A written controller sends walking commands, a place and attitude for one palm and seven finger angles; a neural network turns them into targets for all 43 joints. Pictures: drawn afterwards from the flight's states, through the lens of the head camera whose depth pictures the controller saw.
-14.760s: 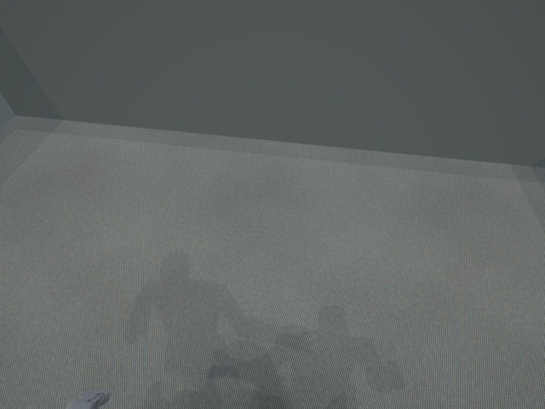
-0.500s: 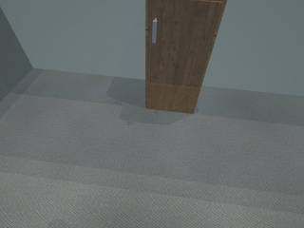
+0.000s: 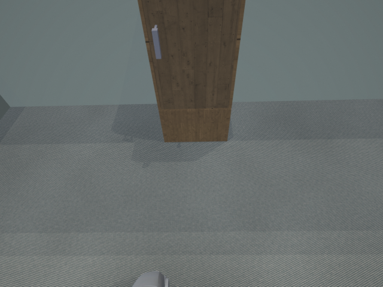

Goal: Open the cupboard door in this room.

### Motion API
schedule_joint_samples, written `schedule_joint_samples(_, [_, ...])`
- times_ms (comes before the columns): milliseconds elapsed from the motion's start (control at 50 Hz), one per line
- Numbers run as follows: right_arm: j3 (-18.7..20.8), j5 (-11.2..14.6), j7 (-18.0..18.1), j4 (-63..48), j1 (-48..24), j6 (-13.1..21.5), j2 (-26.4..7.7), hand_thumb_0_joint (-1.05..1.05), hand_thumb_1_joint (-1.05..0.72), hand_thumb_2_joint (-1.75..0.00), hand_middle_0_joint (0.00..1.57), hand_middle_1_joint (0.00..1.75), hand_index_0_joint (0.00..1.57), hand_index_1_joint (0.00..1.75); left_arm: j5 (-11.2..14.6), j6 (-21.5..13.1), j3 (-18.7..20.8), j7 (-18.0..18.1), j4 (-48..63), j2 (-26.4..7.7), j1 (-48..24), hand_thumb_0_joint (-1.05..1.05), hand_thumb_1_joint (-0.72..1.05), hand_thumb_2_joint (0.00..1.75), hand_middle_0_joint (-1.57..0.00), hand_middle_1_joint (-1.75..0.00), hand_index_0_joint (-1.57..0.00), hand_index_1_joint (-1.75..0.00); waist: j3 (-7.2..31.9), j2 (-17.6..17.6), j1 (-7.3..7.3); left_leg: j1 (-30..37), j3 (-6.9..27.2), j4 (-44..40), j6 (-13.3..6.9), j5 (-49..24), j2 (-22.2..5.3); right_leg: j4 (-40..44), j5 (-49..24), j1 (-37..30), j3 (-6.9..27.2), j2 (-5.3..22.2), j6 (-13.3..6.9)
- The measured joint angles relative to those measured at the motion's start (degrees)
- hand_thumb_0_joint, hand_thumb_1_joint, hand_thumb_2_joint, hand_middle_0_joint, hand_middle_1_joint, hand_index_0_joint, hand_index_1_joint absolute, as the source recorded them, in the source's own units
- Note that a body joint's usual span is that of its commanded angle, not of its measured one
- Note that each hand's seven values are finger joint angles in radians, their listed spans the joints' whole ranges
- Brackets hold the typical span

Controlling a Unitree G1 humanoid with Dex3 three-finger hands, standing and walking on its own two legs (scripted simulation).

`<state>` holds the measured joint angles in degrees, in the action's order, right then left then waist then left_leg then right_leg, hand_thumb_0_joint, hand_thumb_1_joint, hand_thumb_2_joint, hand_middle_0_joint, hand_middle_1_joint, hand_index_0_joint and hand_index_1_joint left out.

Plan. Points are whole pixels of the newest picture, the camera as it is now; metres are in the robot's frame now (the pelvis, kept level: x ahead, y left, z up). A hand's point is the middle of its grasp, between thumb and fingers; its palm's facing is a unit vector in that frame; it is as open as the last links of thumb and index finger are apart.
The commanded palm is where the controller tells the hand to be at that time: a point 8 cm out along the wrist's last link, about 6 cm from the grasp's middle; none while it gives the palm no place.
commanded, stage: walk to a spot facing it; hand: left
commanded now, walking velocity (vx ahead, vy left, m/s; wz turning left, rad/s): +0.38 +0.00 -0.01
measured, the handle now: (157, 41) +1.07 +0.25 -0.02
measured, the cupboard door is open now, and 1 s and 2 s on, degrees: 0 0 0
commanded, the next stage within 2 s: turn to face it in 0.26 s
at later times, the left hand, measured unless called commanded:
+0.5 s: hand (119, 237) +0.27 +0.24 -0.19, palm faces -0.06 -0.98 -0.20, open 7.4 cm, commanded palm none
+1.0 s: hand (131, 204) +0.37 +0.23 -0.19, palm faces +0.03 -0.98 -0.19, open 7.2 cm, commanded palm none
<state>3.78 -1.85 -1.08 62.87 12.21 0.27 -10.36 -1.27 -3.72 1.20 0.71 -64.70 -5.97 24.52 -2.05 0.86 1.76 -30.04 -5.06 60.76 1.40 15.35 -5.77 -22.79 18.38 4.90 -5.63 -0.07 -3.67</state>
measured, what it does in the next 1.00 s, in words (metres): walks ahead: left foot, then right foot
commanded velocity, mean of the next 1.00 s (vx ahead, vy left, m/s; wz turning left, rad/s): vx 0.18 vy -0.01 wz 0.03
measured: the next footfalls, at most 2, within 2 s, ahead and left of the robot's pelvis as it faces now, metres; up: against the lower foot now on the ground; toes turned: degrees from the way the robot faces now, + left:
left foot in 0.28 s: +0.30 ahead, +0.15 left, +0.00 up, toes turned +9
right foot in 0.66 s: +0.36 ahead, -0.10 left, +0.00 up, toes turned -10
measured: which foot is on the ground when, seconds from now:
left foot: up 0.00-0.26, down 0.28-1.00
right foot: down 0.00-0.28, up 0.30-0.64, down 0.66-0.92, up 0.94-1.00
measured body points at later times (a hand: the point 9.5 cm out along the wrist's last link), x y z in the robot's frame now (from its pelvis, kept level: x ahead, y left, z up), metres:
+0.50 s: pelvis +0.21 +0.05 -0.01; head +0.26 +0.06 +0.44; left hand +0.27 +0.29 -0.17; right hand +0.26 -0.19 -0.15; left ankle +0.23 +0.14 -0.74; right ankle +0.20 -0.08 -0.68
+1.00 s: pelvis +0.33 +0.04 -0.01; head +0.33 +0.06 +0.44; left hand +0.37 +0.28 -0.17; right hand +0.31 -0.17 -0.16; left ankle +0.28 +0.14 -0.74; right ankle +0.31 -0.08 -0.71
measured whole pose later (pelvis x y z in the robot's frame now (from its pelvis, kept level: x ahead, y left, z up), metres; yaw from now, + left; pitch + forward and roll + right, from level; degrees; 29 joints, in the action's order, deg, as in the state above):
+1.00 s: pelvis +0.33 +0.04 -0.01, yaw +0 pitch +0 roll -1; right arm 1.7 -1.9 0.2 62.7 18.7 2.1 -6.1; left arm -1.0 1.0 2.8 0.2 -61.6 -11.8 12.6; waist -0.8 -1.5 -1.2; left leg -10.0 -7.5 31.4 -0.8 20.9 -3.2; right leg -46.4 24.8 19.1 -7.3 4.9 0.9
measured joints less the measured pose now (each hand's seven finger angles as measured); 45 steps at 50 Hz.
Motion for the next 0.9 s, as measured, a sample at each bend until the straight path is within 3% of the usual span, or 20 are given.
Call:
schedule_joint_samples(120, [-0.21, 0.44, -0.32, -3.09, -5.91, 0.38, -0.25, 0.01, -0.91, -0.89, 0.19, 0.3, 0.2, 0.3, -0.09, -0.69, -0.97, 0.11, -2.07, 1.73, 2.55, 0.0, 0.9, 0.9, -0.2, -0.3, -0.2, -0.3, -1.79, -0.3, 0.63, -5.51, 0.38, -5.62, 0.57, -5.37, -0.55, 6.56, 0.29, -6.39, 1.08, -0.06, 1.03])
schedule_joint_samples(240, [-1.45, 0.6, -0.58, -4.61, -10.58, 1.29, 0.64, 0.01, -0.91, -0.89, 0.19, 0.3, 0.2, 0.3, -0.09, -0.46, -0.74, 0.43, -3.21, 1.28, 3.12, 0.0, 0.9, 0.9, -0.2, -0.3, -0.2, -0.3, -3.97, -1.39, 2.13, -0.67, -2.86, -21.73, -1.47, -5.54, 1.98, 6.05, 5.58, -11.37, 1.5, 0.99, 3.09])
schedule_joint_samples(280, [-1.93, 0.23, -0.24, -5.21, -10.92, 2.67, 0.87, 0.01, -0.91, -0.89, 0.19, 0.3, 0.2, 0.3, 0.2, -0.17, -0.57, 0.41, -3.75, 1.15, 3.85, 0.0, 0.9, 0.9, -0.2, -0.3, -0.2, -0.3, -3.78, -1.02, 1.86, 4.17, -3.77, -26.96, -3.54, -7.88, 2.65, -3.63, 9.66, -9.02, 2.0, 1.24, 3.6])
schedule_joint_samples(320, [-1.99, 0.1, 0.35, -5.62, -10.84, 3.97, 1.78, 0.01, -0.91, -0.89, 0.19, 0.3, 0.2, 0.3, 0.69, 0.72, -0.37, 0.27, -3.8, 0.16, 2.2, 0.0, 0.9, 0.9, -0.2, -0.3, -0.2, -0.3, -4.46, -2.16, 1.43, 4.65, -4.98, -23.01, -5.16, -3.17, 2.79, -24.93, 11.17, -0.8, 3.87, 1.91, 2.88])
schedule_joint_samples(360, [-2.21, 0.37, 0.77, -5.54, -9.66, 4.42, 2.38, 0.0, -0.91, -0.89, 0.19, 0.3, 0.2, 0.3, 0.74, 1.49, -0.05, 0.28, -2.97, -0.97, -0.47, 0.0, 0.9, 0.9, -0.2, -0.3, -0.2, -0.3, -4.71, -2.74, 1.47, 6.99, -6.52, -22.52, -5.17, -0.06, 2.52, -41.75, 9.96, 7.9, 4.96, 2.07, 2.55])
schedule_joint_samples(400, [-2.3, 0.28, 1.27, -5.01, -7.68, 4.64, 2.83, 0.0, -0.91, -0.89, 0.19, 0.3, 0.2, 0.3, 0.36, 2.1, 0.62, 0.0, -1.3, -2.25, -3.88, 0.0, 0.9, 0.9, -0.2, -0.3, -0.2, -0.3, -4.79, -2.83, 0.76, 10.11, -7.37, -25.05, -4.27, 0.09, 2.51, -48.7, 7.51, 15.02, 4.0, 3.15, 2.94])
schedule_joint_samples(440, [-0.9, 1.14, 2.38, -4.83, -5.41, 5.28, 2.65, -0.02, -0.93, -0.89, 0.2, 0.3, 0.21, 0.3, 0.12, 2.51, 1.25, -0.04, 1.09, -3.49, -7.38, 0.0, 0.9, 0.9, -0.2, -0.3, -0.2, -0.3, -4.51, -2.89, -0.18, 12.8, -7.77, -28.16, -4.56, -0.28, 2.88, -47.46, 5.87, 20.28, 3.26, 4.35, 3.54])
schedule_joint_samples(520, [-0.66, 0.66, 2.43, -2.88, -1.03, 4.36, 0.15, -0.03, -0.96, -0.89, 0.2, 0.3, 0.21, 0.3, -0.1, 2.73, 1.93, -0.04, 5.47, -5.24, -14.05, 0.0, 0.91, 0.9, -0.19, -0.3, -0.2, -0.3, -3.13, -2.76, -1.94, 16.63, -7.11, -32.76, -4.5, -0.74, 3.85, -34.12, 0.64, 24.08, 2.05, 6.27, 4.81])
schedule_joint_samples(660, [-1.24, 0.54, 1.9, 1.76, 5.66, 1.45, -0.1, -0.01, -0.93, -0.89, 0.19, 0.3, 0.2, 0.3, -0.11, 1.87, 0.39, 0.03, 8.41, -5.64, -20.42, 0.0, 0.91, 0.9, -0.19, -0.3, -0.2, -0.3, -1.49, -2.54, -3.78, 20.17, -4.55, -29.55, -2.29, 4.55, 4.41, -9.58, -8.1, 14.44, -0.02, 5.79, 5.54])
schedule_joint_samples(720, [-1.57, 0.9, 1.83, 2.47, 6.06, -0.17, 0.09, 0.0, -0.92, -0.89, 0.19, 0.3, 0.2, 0.3, 0.05, 1.34, -0.68, 0.08, 7.56, -4.04, -20.53, -0.01, 0.91, 0.9, -0.19, -0.3, -0.2, -0.3, -1.19, -0.11, -4.94, 18.96, -1.97, -24.41, -0.68, 10.61, 3.05, -10.22, -4.63, 12.84, -2.12, 4.63, 3.78])
schedule_joint_samples(800, [-2.16, 1.18, 1.75, 1.8, 5.27, -0.97, 1.6, 0.01, -0.91, -0.89, 0.19, 0.3, 0.2, 0.3, 0.13, 1.89, -1.4, 0.21, 6.57, -2.68, -19.82, -0.01, 0.9, 0.9, -0.2, -0.3, -0.2, -0.3, -1.5, -0.33, -4.87, 15.48, 0.44, -17.66, 0.1, 13.38, 3.1, -8.02, -4.59, 10.55, -3.77, 5.0, 3.38])
schedule_joint_samples(900, [-2.45, 0.78, 1.24, 0.62, 5.21, 0.3, 2.96, 0.01, -0.91, -0.89, 0.19, 0.3, 0.2, 0.3, 0.86, 2.46, 0.08, 0.34, 5.37, -2.63, -16.73, -0.02, 0.92, 0.9, -0.2, -0.3, -0.21, -0.3, -0.75, -0.71, -3.41, 16.82, -0.47, -26.64, -0.11, 6.53, 1.73, -8.79, -2.84, 9.52, -5.47, 5.21, 4.54])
